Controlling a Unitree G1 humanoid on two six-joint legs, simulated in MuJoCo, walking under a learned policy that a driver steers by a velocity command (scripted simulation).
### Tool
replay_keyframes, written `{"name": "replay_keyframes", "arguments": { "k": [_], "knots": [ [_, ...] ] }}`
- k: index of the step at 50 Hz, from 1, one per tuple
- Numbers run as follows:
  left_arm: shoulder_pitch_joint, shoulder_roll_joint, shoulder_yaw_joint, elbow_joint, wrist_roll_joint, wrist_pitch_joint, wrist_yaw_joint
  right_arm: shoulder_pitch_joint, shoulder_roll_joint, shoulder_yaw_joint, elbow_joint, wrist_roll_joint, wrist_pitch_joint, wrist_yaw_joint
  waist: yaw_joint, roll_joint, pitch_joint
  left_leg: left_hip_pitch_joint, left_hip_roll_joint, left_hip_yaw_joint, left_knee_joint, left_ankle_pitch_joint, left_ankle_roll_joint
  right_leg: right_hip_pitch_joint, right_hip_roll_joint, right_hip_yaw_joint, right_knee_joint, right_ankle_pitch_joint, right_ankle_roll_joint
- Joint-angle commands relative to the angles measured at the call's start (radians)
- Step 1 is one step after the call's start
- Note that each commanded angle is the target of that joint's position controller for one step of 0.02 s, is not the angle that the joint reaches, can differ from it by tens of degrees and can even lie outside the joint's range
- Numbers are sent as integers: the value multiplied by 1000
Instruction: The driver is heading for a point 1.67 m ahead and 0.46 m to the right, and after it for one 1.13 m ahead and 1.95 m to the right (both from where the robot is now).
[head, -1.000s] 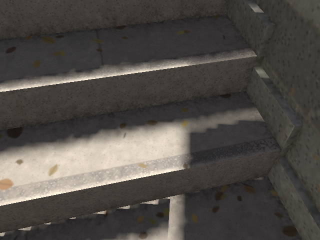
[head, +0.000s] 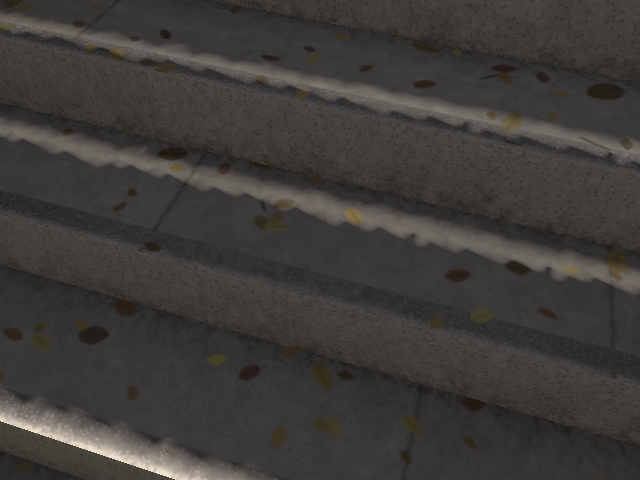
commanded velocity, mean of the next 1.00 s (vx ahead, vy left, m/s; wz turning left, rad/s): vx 0.02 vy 0.00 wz -0.43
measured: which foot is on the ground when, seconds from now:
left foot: up 0.00-0.42, down 0.44-0.90, up 0.92-1.00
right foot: down 0.00-0.44, up 0.46-0.88, down 0.90-1.00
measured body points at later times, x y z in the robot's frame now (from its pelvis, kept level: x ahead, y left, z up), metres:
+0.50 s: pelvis +0.10 +0.04 +0.07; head +0.10 +0.06 +0.52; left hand +0.30 +0.26 -0.04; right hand +0.15 -0.23 -0.04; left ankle +0.17 +0.14 -0.65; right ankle +0.09 -0.07 -0.60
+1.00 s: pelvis +0.12 +0.00 +0.07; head +0.12 -0.01 +0.52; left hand +0.39 +0.10 +0.00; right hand +0.09 -0.27 -0.05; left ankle +0.16 +0.15 -0.59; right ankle +0.10 -0.09 -0.65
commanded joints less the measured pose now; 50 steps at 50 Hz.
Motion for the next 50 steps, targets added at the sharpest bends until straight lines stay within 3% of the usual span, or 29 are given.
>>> {"name": "replay_keyframes", "arguments": {
  "k": [1, 3, 4, 7, 10, 12, 14, 15, 17, 19, 21, 22, 23, 24, 25, 26, 27, 28, 30, 34, 37, 39, 43, 44, 45, 46, 47, 48, 50],
  "knots": [
    [63, 9, 22, 35, -42, -4, 30, -64, 35, 24, -133, -9, -17, 51, -45, 40, 7, -350, 42, -44, 689, -125, -31, 208, -240, 683, -566, 133, -201],
    [38, -34, 13, 63, -49, -19, 21, -23, 32, 30, -154, 0, -24, 35, -99, 106, 59, -396, 105, 28, 703, -62, 10, 121, -140, 456, -516, 43, -135],
    [77, -55, 3, 79, -39, -19, 14, -30, 55, 45, -178, 2, -30, 32, -87, 36, 52, -466, 101, 49, 808, -48, 27, 158, -125, 456, -552, 55, -137],
    [119, 11, 14, 73, -18, -7, 5, 8, 67, 63, -206, 5, -44, 20, -96, -21, 15, -579, 133, 77, 814, 81, 24, 207, -113, 416, -588, 85, -153],
    [128, 34, 15, 33, -35, 10, 14, -71, 45, 69, -280, -16, -20, -8, -79, -48, -53, -556, 167, 98, 579, 176, -45, 214, -75, 410, -533, 117, -128],
    [122, 102, 39, 1, -52, 24, 36, -94, 44, 73, -312, -29, -13, -32, -78, -112, -99, -567, 141, 133, 457, 150, -91, 265, -97, 501, -574, 88, -144],
    [170, 155, 72, -27, -71, 73, 73, -183, 31, 66, -364, 8, 2, -65, -37, -189, -102, -482, 120, 119, 133, -173, -152, 339, -127, 592, -660, -89, -133],
    [167, 151, 82, -47, -61, 90, 76, -195, 26, 62, -340, 27, 18, -65, -11, -196, -113, -408, 90, 182, 16, -267, -165, 341, -128, 569, -697, -153, -113],
    [54, 157, 95, -117, -28, 85, 73, -99, -37, 27, -259, 51, 24, -72, -21, -241, -115, -203, 100, 152, -99, -224, -158, 261, -181, 570, -687, -83, -116],
    [60, 122, 94, -116, -52, 91, 68, -63, -42, 7, -233, 69, 12, -81, -32, -247, -45, -117, 125, 105, -376, -189, -118, 262, -185, 616, -665, -47, -116],
    [145, 91, 92, -88, -68, 80, 56, -49, -35, -13, -209, 63, 19, -75, -33, -179, 5, 24, 120, 102, -656, -150, -90, 258, -106, 573, -572, -91, -82],
    [151, 48, 85, -83, -74, 73, 48, -5, -72, -25, -194, 43, 19, -67, -37, -34, -20, 163, 224, 10, -687, -61, -70, 140, -17, 458, -303, -166, -35],
    [123, 7, 72, -138, -84, 56, 44, 42, -147, -39, -215, -13, 25, -67, -29, 293, -69, 257, 496, -334, -777, 205, 115, -70, 122, 233, 5, -260, 45],
    [126, 83, 85, -124, -83, 46, 34, 12, -95, -28, -278, -73, 10, -61, -39, 275, -134, 218, 573, -482, -786, 197, 241, -94, 48, 264, 272, -270, 116],
    [129, 131, 98, -110, -87, 55, 26, -65, -45, -14, -315, -67, 3, -62, -31, 169, -97, 157, 534, -382, -765, 151, 259, -104, 26, 275, 501, -219, 163],
    [148, 129, 97, -99, -89, 72, 21, -132, -27, -5, -341, -46, 5, -69, 0, 118, -58, 75, 463, -249, -743, 31, 215, -97, -8, 263, 657, -167, 186],
    [144, 116, 91, -115, -73, 85, 20, -161, -27, 2, -351, -12, 19, -80, 10, 91, -30, 61, 392, -160, -723, -31, 179, -119, -22, 259, 719, -97, 195],
    [77, 99, 79, -164, -72, 82, 18, -139, -47, 3, -359, 0, 27, -94, 5, 73, -1, 65, 353, -110, -702, -85, 162, -174, -39, 279, 668, -13, 210],
    [20, 91, 59, -200, -68, 73, 12, -54, -62, 2, -354, -10, 47, -114, -44, 75, 12, 117, 313, -11, -694, -27, 181, -206, -17, 179, 563, 86, 238],
    [-64, 66, 26, -250, -72, 63, 15, 37, -119, -23, -364, -12, 46, -123, -88, 152, -35, 234, 393, -33, -717, -12, 214, -229, -95, 141, 298, 62, 273],
    [-6, 75, 21, -223, -70, 69, 11, -81, -129, -29, -403, -23, 27, -95, -65, 139, -102, 96, 400, 85, -701, 118, 193, 61, -138, 83, 151, 61, 235],
    [-35, 81, 19, -238, -60, 70, 15, -74, -136, -28, -392, -12, 14, -79, -90, 128, -96, 63, 417, 97, -694, 108, 193, 157, -136, 59, 13, 29, 194],
    [0, 95, 37, -214, -76, 55, -2, -29, -137, -29, -329, 18, 29, -60, -89, 137, -56, 95, 395, 127, -622, 71, 129, 354, -70, -18, -479, 47, 96],
    [34, 118, 52, -196, -77, 54, -12, 31, -133, -26, -296, 20, 29, -52, -81, 98, -47, 60, 358, 152, -568, -2, 100, 450, -60, -3, -571, 110, 79],
    [74, 192, 78, -209, -83, 47, -17, 28, -80, -14, -298, 1, 20, -44, -64, -45, -81, -113, 286, 220, -355, -220, 17, 642, -199, 215, -583, 425, 45],
    [102, 207, 69, -223, -37, 44, -9, -33, -7, 13, -335, 2, 3, -46, -34, -307, -145, -328, 194, 214, -168, -423, -83, 709, -430, 529, -650, 517, -136],
    [160, 145, 54, -237, -8, 31, -11, -51, -50, -10, -324, 25, 6, -56, 18, -218, -195, -301, 210, 98, 25, -467, -133, 642, -474, 614, -696, 371, -243],
    [124, 101, 39, -233, -11, 25, -1, -55, -62, -20, -314, 36, 15, -50, 3, -208, -135, -327, 217, 74, 116, -426, -157, 588, -434, 549, -710, 258, -242],
    [-3, 76, 30, -245, -28, 21, 9, -60, -64, -28, -300, 11, 38, -54, -41, -140, -54, -330, 230, 39, 187, -340, -171, 481, -367, 457, -711, 131, -167]
  ]
}}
